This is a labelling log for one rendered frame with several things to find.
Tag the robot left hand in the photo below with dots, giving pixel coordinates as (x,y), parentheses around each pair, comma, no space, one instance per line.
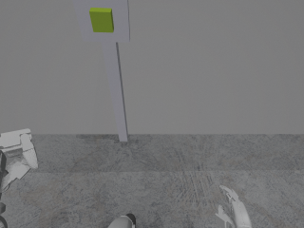
(16,143)

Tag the panel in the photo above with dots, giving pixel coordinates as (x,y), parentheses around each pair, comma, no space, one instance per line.
(110,47)

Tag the left robot shin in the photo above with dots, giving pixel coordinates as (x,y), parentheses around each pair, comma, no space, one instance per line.
(125,217)

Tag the robot right hand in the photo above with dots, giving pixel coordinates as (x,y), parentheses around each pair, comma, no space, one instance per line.
(237,214)

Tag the button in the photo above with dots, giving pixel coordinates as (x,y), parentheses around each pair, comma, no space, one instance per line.
(102,19)

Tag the left robot foot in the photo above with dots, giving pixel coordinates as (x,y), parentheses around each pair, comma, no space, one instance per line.
(132,217)

